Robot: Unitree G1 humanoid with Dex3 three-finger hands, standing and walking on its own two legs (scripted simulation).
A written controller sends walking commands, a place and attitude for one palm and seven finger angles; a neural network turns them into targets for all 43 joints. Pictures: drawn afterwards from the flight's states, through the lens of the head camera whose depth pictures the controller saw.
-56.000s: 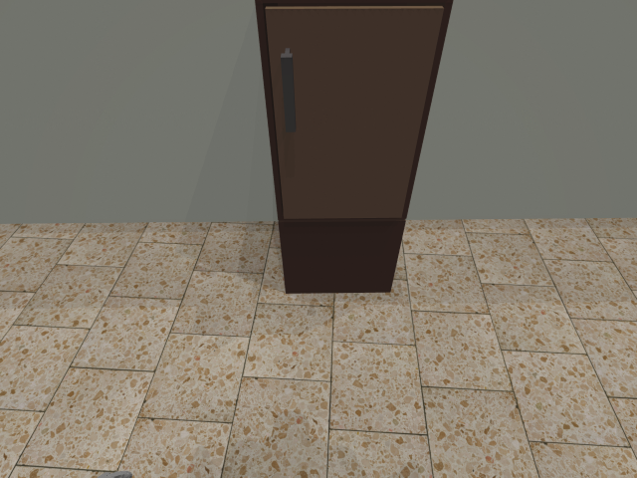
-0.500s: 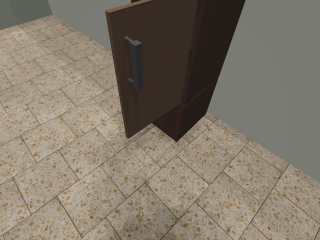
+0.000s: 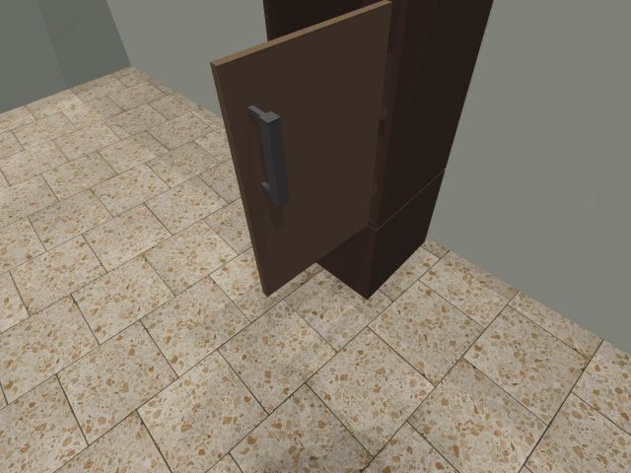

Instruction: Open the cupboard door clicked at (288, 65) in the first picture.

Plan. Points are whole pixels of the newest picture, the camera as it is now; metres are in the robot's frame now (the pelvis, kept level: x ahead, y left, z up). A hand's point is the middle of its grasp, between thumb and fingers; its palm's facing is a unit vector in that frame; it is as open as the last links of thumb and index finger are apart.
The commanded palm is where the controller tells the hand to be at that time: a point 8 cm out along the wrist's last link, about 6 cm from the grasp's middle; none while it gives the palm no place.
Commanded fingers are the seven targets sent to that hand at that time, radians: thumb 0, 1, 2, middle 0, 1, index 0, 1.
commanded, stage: let the arm hang, fingers relaxed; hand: left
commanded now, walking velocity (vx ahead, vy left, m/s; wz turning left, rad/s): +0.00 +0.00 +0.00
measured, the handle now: (267, 157) +0.59 +0.12 +0.08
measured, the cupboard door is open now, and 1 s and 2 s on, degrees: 85 85 85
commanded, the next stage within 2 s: look to check the result in 0.24 s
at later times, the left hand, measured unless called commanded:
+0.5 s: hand out of the picture +0.10 +0.22 -0.15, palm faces +0.01 -0.95 -0.31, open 7.4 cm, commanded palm none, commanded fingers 0.00 0.90 0.90 -0.20 -0.30 -0.20 -0.30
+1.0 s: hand out of the picture +0.13 +0.21 -0.16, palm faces -0.01 -0.95 -0.30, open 7.4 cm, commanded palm none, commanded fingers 0.00 0.90 0.90 -0.20 -0.30 -0.20 -0.30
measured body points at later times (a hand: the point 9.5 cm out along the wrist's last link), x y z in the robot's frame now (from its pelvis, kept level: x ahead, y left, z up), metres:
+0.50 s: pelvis +0.04 -0.01 +0.01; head +0.06 -0.02 +0.45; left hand +0.10 +0.27 -0.13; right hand +0.10 -0.29 -0.15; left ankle +0.02 +0.13 -0.74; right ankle +0.04 -0.10 -0.74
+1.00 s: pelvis +0.05 -0.02 +0.01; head +0.07 -0.02 +0.46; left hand +0.13 +0.26 -0.13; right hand +0.11 -0.29 -0.14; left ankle +0.02 +0.13 -0.74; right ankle +0.04 -0.10 -0.74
